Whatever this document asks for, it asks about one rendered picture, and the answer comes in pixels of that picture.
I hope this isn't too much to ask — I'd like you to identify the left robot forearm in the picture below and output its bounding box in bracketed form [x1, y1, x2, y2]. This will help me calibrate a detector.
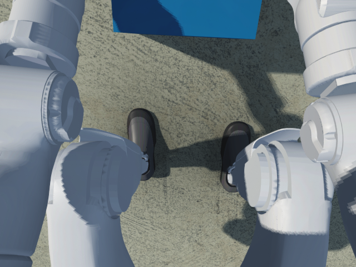
[0, 0, 85, 78]

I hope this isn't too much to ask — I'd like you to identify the carton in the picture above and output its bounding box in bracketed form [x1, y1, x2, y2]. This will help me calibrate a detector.
[111, 0, 262, 39]

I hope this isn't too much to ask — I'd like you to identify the robot right shin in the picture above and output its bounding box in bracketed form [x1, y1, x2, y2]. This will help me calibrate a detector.
[228, 128, 334, 201]

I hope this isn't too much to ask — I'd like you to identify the robot left thigh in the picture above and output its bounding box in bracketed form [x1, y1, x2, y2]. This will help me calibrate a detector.
[46, 141, 135, 267]

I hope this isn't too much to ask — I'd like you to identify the right robot forearm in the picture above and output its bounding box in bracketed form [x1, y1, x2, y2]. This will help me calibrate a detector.
[287, 0, 356, 98]

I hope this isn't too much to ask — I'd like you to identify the right robot upper arm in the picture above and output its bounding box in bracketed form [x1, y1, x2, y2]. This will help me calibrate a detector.
[300, 93, 356, 258]

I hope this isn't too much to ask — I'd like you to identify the left robot upper arm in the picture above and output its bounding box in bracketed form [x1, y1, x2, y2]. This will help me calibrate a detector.
[0, 65, 84, 267]

